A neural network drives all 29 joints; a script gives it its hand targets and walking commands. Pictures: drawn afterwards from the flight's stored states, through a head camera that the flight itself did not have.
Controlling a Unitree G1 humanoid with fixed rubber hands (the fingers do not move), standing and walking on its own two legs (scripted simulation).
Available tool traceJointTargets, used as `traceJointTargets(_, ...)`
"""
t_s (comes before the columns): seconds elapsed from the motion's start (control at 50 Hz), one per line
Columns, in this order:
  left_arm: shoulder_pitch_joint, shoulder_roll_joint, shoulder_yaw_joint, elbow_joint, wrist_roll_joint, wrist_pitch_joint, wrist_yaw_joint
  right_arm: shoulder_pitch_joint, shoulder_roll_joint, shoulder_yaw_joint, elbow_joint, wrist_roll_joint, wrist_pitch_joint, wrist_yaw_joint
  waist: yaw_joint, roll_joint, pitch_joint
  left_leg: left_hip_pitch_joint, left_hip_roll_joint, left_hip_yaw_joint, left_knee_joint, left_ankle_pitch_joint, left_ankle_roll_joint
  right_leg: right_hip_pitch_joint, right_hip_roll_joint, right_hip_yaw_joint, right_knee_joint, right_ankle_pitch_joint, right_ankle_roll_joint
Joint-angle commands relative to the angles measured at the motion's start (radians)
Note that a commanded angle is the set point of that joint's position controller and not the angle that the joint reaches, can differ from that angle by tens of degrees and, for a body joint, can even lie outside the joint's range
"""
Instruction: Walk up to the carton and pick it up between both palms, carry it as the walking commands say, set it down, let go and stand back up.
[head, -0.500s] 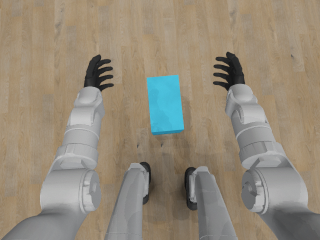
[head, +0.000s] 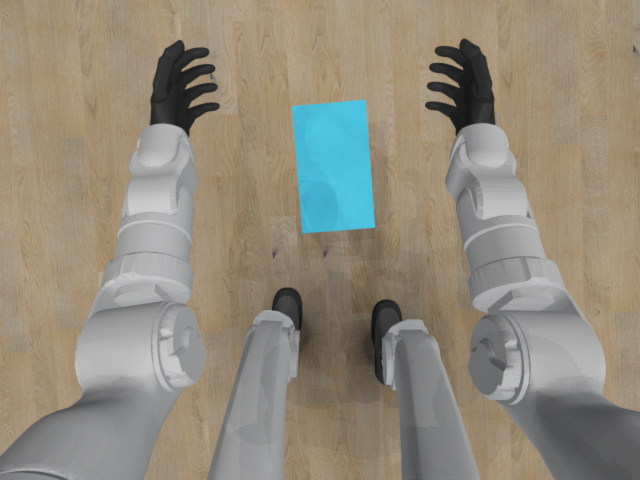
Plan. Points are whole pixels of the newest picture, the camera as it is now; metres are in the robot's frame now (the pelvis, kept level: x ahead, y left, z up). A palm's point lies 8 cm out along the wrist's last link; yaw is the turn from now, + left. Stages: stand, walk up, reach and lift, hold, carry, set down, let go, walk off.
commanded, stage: reach and lift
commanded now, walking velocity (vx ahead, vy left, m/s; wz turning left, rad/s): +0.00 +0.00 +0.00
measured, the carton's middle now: (332, 173) +0.48 +0.02 -0.54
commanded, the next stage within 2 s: none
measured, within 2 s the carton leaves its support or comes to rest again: neither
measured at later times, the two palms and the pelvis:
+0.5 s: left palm (223, 149) +0.48 +0.20 -0.30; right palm (427, 147) +0.50 -0.12 -0.30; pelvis -0.04 +0.00 -0.15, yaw +0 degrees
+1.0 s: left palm (247, 166) +0.48 +0.19 -0.44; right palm (407, 164) +0.49 -0.11 -0.44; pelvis -0.06 +0.00 -0.25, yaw +0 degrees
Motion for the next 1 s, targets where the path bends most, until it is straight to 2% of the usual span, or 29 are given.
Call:
traceJointTargets(0.0, -0.259, 0.069, -0.019, -0.112, -0.017, -0.027, 0.005, -0.271, -0.059, -0.002, -0.134, -0.01, -0.034, -0.009, 0.009, 0.002, -0.972, 0.596, -0.075, 0.05, 0.063, 0.474, -0.019, 0.306, 0.079, -0.097, 0.023, 0.361, 0.038)
traceJointTargets(0.04, -0.274, 0.084, -0.008, -0.043, -0.001, -0.021, 0.013, -0.246, -0.047, 0.006, -0.02, -0.011, -0.016, -0.008, 0.032, 0.003, -0.927, 0.498, -0.077, 0.067, 0.112, 0.383, -0.022, 0.262, 0.083, -0.092, 0.073, 0.289, 0.046)
traceJointTargets(0.06, -0.282, 0.091, -0.026, -0.071, -0.009, -0.022, 0.021, -0.261, -0.061, 0.009, -0.058, 0.003, -0.019, -0.009, 0.028, 0.032, -1.004, 0.533, -0.082, 0.068, 0.155, 0.402, -0.029, 0.261, 0.092, -0.1, 0.117, 0.306, 0.047)
traceJointTargets(0.1, -0.285, 0.098, -0.033, -0.115, -0.036, -0.018, 0.027, -0.287, -0.068, 0.022, -0.112, 0.016, -0.018, -0.019, 0.032, -0.005, -1.07, 0.499, -0.092, 0.083, 0.207, 0.413, -0.03, 0.273, 0.095, -0.106, 0.168, 0.321, 0.052)
traceJointTargets(0.14, -0.237, 0.116, -0.015, -0.037, -0.014, -0.007, 0.04, -0.24, -0.088, -0.004, -0.027, -0.011, -0.011, -0.024, 0.03, 0.008, -1.014, 0.435, -0.094, 0.083, 0.242, 0.371, -0.038, 0.197, 0.1, -0.115, 0.219, 0.276, 0.056)
traceJointTargets(0.18, -0.31, 0.135, -0.049, -0.155, -0.059, -0.001, 0.049, -0.332, -0.109, 0.039, -0.147, 0.025, -0.006, -0.034, 0.028, -0.003, -1.164, 0.453, -0.102, 0.094, 0.307, 0.385, -0.037, 0.249, 0.106, -0.116, 0.274, 0.291, 0.055)
traceJointTargets(0.22, -0.308, 0.14, -0.055, -0.121, -0.063, 0.019, 0.051, -0.307, -0.107, 0.056, -0.084, 0.035, 0.016, -0.037, 0.032, 0.026, -1.123, 0.431, -0.098, 0.101, 0.344, 0.349, -0.04, 0.217, 0.102, -0.11, 0.303, 0.245, 0.052)
traceJointTargets(0.24, -0.356, 0.162, -0.063, -0.224, -0.076, 0.011, 0.059, -0.328, -0.117, 0.061, -0.15, 0.045, 0.02, -0.038, 0.03, 0.014, -1.186, 0.446, -0.104, 0.096, 0.351, 0.343, -0.04, 0.234, 0.104, -0.118, 0.332, 0.238, 0.049)
traceJointTargets(0.28, -0.376, 0.172, -0.082, -0.241, -0.102, 0.035, 0.063, -0.393, -0.118, 0.09, -0.236, 0.072, 0.032, -0.048, 0.041, -0.002, -1.289, 0.471, -0.101, 0.107, 0.4, 0.333, -0.038, 0.296, 0.101, -0.12, 0.366, 0.247, 0.053)
traceJointTargets(0.3, -0.38, 0.184, -0.081, -0.157, -0.089, 0.047, 0.066, -0.405, -0.122, 0.094, -0.165, 0.086, 0.045, -0.048, 0.061, 0.031, -1.192, 0.421, -0.097, 0.121, 0.409, 0.248, -0.034, 0.226, 0.097, -0.12, 0.381, 0.157, 0.049)
traceJointTargets(0.32, -0.439, 0.177, -0.102, -0.271, -0.129, 0.046, 0.07, -0.448, -0.139, 0.105, -0.265, 0.082, 0.045, -0.056, 0.025, -0.022, -1.333, 0.437, -0.107, 0.124, 0.447, 0.264, -0.037, 0.326, 0.102, -0.125, 0.408, 0.202, 0.05)
traceJointTargets(0.34, -0.431, 0.188, -0.101, -0.184, -0.117, 0.054, 0.073, -0.448, -0.138, 0.115, -0.173, 0.087, 0.059, -0.054, 0.044, -0.025, -1.222, 0.344, -0.101, 0.128, 0.449, 0.197, -0.034, 0.261, 0.096, -0.127, 0.425, 0.158, 0.051)
traceJointTargets(0.36, -0.442, 0.192, -0.109, -0.234, -0.127, 0.06, 0.073, -0.465, -0.162, 0.104, -0.243, 0.093, 0.059, -0.059, 0.035, -0.011, -1.314, 0.404, -0.102, 0.122, 0.471, 0.219, -0.035, 0.315, 0.102, -0.132, 0.457, 0.186, 0.047)
traceJointTargets(0.42, -0.459, 0.184, -0.147, -0.178, -0.168, 0.056, 0.088, -0.479, -0.159, 0.132, -0.183, 0.123, 0.055, -0.063, 0.015, -0.034, -1.324, 0.399, -0.095, 0.115, 0.524, 0.2, -0.031, 0.283, 0.097, -0.144, 0.513, 0.159, 0.047)
traceJointTargets(0.44, -0.476, 0.189, -0.154, -0.208, -0.166, 0.059, 0.097, -0.504, -0.16, 0.148, -0.201, 0.156, 0.063, -0.063, 0.057, 0.027, -1.348, 0.424, -0.094, 0.132, 0.54, 0.219, -0.036, 0.273, 0.095, -0.131, 0.527, 0.166, 0.041)
traceJointTargets(0.46, -0.486, 0.216, -0.149, -0.141, -0.167, 0.064, 0.101, -0.484, -0.203, 0.131, -0.124, 0.132, 0.063, -0.07, 0.016, 0.012, -1.338, 0.396, -0.09, 0.134, 0.564, 0.179, -0.04, 0.29, 0.092, -0.138, 0.541, 0.147, 0.042)
traceJointTargets(0.54, -0.566, 0.211, -0.181, -0.181, -0.202, 0.046, 0.126, -0.571, -0.235, 0.151, -0.163, 0.18, 0.038, -0.073, 0.012, 0.02, -1.389, 0.448, -0.087, 0.115, 0.628, 0.221, -0.035, 0.262, 0.09, -0.145, 0.621, 0.159, 0.038)
traceJointTargets(0.58, -0.595, 0.262, -0.19, -0.035, -0.217, 0.055, 0.132, -0.582, -0.255, 0.158, -0.006, 0.184, 0.051, -0.075, 0.005, 0.002, -1.246, 0.361, -0.072, 0.109, 0.652, 0.111, -0.029, 0.218, 0.081, -0.141, 0.645, 0.065, 0.037)
traceJointTargets(0.62, -0.652, 0.269, -0.184, -0.162, -0.227, 0.04, 0.148, -0.666, -0.244, 0.204, -0.142, 0.241, 0.037, -0.078, 0.061, 0.015, -1.405, 0.449, -0.073, 0.113, 0.686, 0.19, -0.026, 0.294, 0.077, -0.125, 0.678, 0.125, 0.034)
traceJointTargets(0.64, -0.665, 0.263, -0.207, -0.144, -0.238, 0.045, 0.149, -0.649, -0.263, 0.202, -0.099, 0.232, 0.041, -0.081, 0.019, 0.034, -1.438, 0.479, -0.07, 0.113, 0.707, 0.204, -0.033, 0.304, 0.076, -0.132, 0.692, 0.146, 0.029)
traceJointTargets(0.7, -0.694, 0.278, -0.219, -0.109, -0.246, 0.034, 0.151, -0.704, -0.295, 0.203, -0.098, 0.258, 0.026, -0.073, 0.03, 0.027, -1.276, 0.433, -0.064, 0.098, 0.739, 0.205, -0.02, 0.2, 0.075, -0.126, 0.721, 0.113, 0.033)
traceJointTargets(0.76, -0.704, 0.27, -0.237, -0.018, -0.27, 0.03, 0.144, -0.704, -0.304, 0.201, 0.024, 0.249, 0.025, -0.071, 0.005, 0.03, -1.145, 0.333, -0.053, 0.092, 0.77, 0.115, -0.026, 0.141, 0.055, -0.113, 0.746, 0.038, 0.03)
traceJointTargets(0.82, -0.713, 0.272, -0.237, 0.046, -0.266, 0.012, 0.135, -0.725, -0.272, 0.24, 0.063, 0.279, 0.009, -0.055, 0.038, 0.019, -1.1, 0.301, -0.048, 0.088, 0.799, 0.101, -0.025, 0.115, 0.048, -0.109, 0.774, 0.026, 0.034)
traceJointTargets(0.88, -0.754, 0.288, -0.236, 0.05, -0.265, -0.014, 0.131, -0.757, -0.299, 0.233, 0.082, 0.277, -0.014, -0.045, 0.037, 0.016, -1.081, 0.257, -0.045, 0.085, 0.824, 0.097, -0.032, 0.096, 0.05, -0.108, 0.809, 0.038, 0.039)
traceJointTargets(0.9, -0.722, 0.266, -0.243, 0.186, -0.259, -0.011, 0.122, -0.717, -0.284, 0.235, 0.241, 0.272, -0.01, -0.038, 0.031, 0.021, -0.903, 0.146, -0.036, 0.087, 0.833, 0.032, -0.033, 0.006, 0.046, -0.098, 0.805, -0.019, 0.039)
traceJointTargets(0.92, -0.733, 0.268, -0.245, 0.105, -0.264, -0.021, 0.123, -0.744, -0.289, 0.23, 0.115, 0.274, -0.024, -0.038, 0.029, 0.014, -1.01, 0.219, -0.041, 0.079, 0.847, 0.103, -0.034, 0.043, 0.052, -0.1, 0.818, 0.037, 0.043)
traceJointTargets(0.94, -0.716, 0.269, -0.255, 0.144, -0.27, -0.026, 0.121, -0.726, -0.302, 0.224, 0.181, 0.266, -0.026, -0.039, 0.029, 0.03, -0.991, 0.206, -0.039, 0.082, 0.857, 0.096, -0.037, 0.042, 0.051, -0.099, 0.831, 0.031, 0.04)
traceJointTargets(0.96, -0.748, 0.244, -0.282, 0.169, -0.289, -0.029, 0.114, -0.74, -0.305, 0.221, 0.217, 0.264, -0.032, -0.034, -0.007, 0.032, -0.916, 0.176, -0.034, 0.069, 0.863, 0.084, -0.042, -0.021, 0.053, -0.106, 0.842, 0.015, 0.038)
traceJointTargets(0.98, -0.773, 0.264, -0.285, 0.137, -0.283, -0.04, 0.119, -0.758, -0.3, 0.237, 0.187, 0.284, -0.042, -0.034, 0.007, 0.039, -0.968, 0.207, -0.035, 0.071, 0.878, 0.109, -0.044, 0.005, 0.051, -0.107, 0.854, 0.042, 0.042)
